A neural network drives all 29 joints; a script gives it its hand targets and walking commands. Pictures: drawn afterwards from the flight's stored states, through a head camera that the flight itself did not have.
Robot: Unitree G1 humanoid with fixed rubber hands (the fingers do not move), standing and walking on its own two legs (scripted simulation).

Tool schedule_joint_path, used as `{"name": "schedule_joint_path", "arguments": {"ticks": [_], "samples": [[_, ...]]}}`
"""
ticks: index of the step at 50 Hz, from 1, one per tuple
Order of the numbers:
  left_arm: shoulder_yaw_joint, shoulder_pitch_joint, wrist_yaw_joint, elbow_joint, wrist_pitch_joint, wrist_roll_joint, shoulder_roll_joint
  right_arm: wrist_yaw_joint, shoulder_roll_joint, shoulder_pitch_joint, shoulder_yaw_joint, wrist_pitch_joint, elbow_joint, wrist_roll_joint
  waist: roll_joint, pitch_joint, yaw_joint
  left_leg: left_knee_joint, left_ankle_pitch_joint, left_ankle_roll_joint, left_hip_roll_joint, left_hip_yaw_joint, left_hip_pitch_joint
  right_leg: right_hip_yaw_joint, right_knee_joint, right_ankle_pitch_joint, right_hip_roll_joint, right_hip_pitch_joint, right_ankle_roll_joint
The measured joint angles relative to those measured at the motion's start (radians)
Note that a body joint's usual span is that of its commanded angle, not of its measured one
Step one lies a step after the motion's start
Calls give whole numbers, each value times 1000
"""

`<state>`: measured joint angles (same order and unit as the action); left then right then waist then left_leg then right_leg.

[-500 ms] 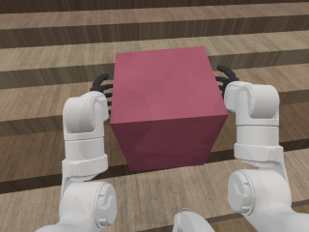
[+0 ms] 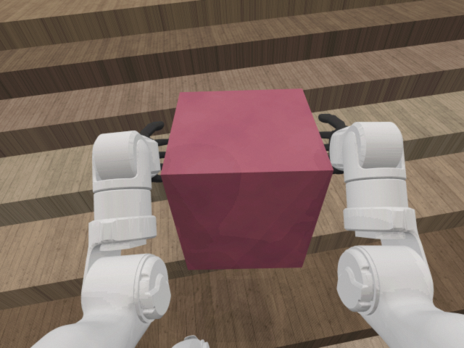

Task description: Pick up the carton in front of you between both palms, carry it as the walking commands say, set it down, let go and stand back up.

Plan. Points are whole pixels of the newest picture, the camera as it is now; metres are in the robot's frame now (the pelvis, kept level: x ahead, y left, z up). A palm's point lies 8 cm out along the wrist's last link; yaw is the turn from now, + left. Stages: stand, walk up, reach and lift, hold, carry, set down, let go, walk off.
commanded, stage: carry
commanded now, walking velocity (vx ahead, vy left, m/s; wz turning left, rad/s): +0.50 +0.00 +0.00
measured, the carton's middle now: (242, 182) +0.38 -0.03 +0.11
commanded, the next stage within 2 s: none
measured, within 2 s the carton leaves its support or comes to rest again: neither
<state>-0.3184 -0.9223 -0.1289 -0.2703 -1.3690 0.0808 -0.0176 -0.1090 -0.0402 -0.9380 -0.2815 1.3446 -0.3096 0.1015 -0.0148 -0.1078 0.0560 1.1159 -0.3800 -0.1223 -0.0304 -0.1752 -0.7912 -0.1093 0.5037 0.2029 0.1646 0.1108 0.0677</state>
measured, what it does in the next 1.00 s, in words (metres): climbs: right foot 0.13 m higher, then left foot 0.13 m higher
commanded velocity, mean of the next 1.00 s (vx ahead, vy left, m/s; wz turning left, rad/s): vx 0.50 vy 0.00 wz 0.00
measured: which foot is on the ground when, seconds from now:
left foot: down 0.00-0.46, up 0.48-0.82, down 0.84-1.00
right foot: down 0.00-0.00, up 0.02-0.38, down 0.40-0.90, up 0.92-1.00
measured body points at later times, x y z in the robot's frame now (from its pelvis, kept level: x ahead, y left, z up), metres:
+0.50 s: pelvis +0.30 -0.04 +0.14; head +0.34 -0.01 +0.59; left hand +0.68 +0.15 +0.29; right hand +0.72 -0.15 +0.30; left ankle +0.14 +0.10 -0.51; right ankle +0.40 -0.12 -0.52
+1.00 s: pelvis +0.61 +0.03 +0.29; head +0.64 +0.02 +0.74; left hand +1.03 +0.13 +0.44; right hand +0.98 -0.17 +0.43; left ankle +0.65 +0.11 -0.38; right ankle +0.48 -0.10 -0.27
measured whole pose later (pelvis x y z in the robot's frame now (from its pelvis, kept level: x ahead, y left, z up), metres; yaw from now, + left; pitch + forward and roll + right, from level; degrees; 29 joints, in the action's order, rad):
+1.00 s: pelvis +0.61 +0.03 +0.29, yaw +0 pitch +4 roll +4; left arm -0.38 -0.92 -0.10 -0.26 -1.37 0.11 -0.05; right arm -0.16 -0.01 -0.90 -0.21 1.32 -0.29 0.05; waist -0.05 -0.03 0.16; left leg 0.93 -0.41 -0.09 0.04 -0.18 -0.59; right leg 0.12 1.54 0.26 0.00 0.53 0.06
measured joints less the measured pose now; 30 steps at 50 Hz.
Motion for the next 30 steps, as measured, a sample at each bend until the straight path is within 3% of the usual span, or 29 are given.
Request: {"name": "schedule_joint_path", "arguments": {"ticks": [1, 3, 5, 7, 11, 15, 17, 19, 20, 21, 23, 24, 26, 28, 30], "samples": [[-11, 11, 9, 0, 6, 9, -4, -12, 7, 11, 22, -16, -10, -12, -2, 22, 35, -27, -12, 9, 10, -5, 40, 59, 237, 3, 1, 94, -17], [-35, 34, 23, 4, 16, 26, -10, -30, 25, 55, 57, -45, -7, -37, -13, 72, 87, -83, -39, 26, 17, -1, 112, 193, 755, 26, -87, 298, -30], [-46, 63, 26, 27, 19, 41, 6, -50, 35, 114, 74, -56, 33, -65, -29, 108, 107, -187, -24, 43, 25, 6, 205, 222, 1079, 28, -154, 454, -9], [-42, 87, 26, 77, 22, 48, 24, -59, 38, 144, 69, -62, 80, -82, -27, 138, 101, -303, 4, 56, 22, 13, 297, 190, 1209, 26, -172, 586, 12], [-15, 106, 26, 179, 39, 42, 33, -59, 47, 137, 43, -89, 150, -83, -12, 158, 74, -496, 35, 63, 4, 29, 453, 86, 1235, 125, -150, 804, 37], [13, 109, 25, 238, 49, 28, 26, -54, 52, 123, 25, -97, 203, -76, -22, 126, 60, -639, 28, 93, -10, 58, 601, 36, 1374, 280, -110, 1026, 51], [32, 104, 20, 246, 47, 27, 26, -46, 43, 119, 16, -88, 220, -76, -20, 108, 39, -741, 37, 114, -27, 68, 696, 5, 1253, 282, -85, 1084, 49], [52, 93, 11, 234, 42, 24, 27, -38, 31, 110, 1, -69, 222, -73, -4, 83, 6, -855, 64, 115, -53, 68, 785, -45, 979, 190, -77, 1054, 63], [66, 87, 1, 219, 40, 20, 26, -34, 26, 108, -5, -59, 220, -69, 2, 70, -14, -880, 84, 109, -66, 69, 813, -66, 871, 161, -87, 1004, 70], [77, 85, -3, 201, 41, 15, 25, -29, 22, 110, -11, -51, 215, -64, 15, 57, -46, -860, 108, 100, -87, 67, 815, -82, 811, 234, -114, 926, 69], [102, 68, -16, 151, 37, -4, 21, -16, 10, 115, -31, -30, 206, -55, 12, 57, -119, -603, 237, 94, -121, 85, 711, -92, 545, 110, -167, 684, 67], [116, 52, -25, 137, 38, -13, 18, -10, 0, 100, -37, -26, 198, -47, 16, 77, -150, -338, 223, 103, -107, 150, 604, -92, 509, 140, -180, 640, 72], [131, 47, -40, 124, 50, -32, 20, 2, -12, 78, -56, -21, 186, -33, 43, 117, -194, 201, 166, 93, -15, 275, 388, -95, 475, 172, -192, 575, 63], [135, 65, -50, 144, 42, -57, 16, 4, 7, 81, -72, -4, 207, -14, 55, 136, -217, 520, 141, 63, 51, 288, 221, -85, 391, 162, -201, 488, 44], [127, 64, -57, 175, 28, -79, 4, 4, 28, 80, -76, 12, 249, 4, 45, 150, -216, 627, 120, 39, 64, 250, 86, -72, 289, 143, -198, 395, 25]]}}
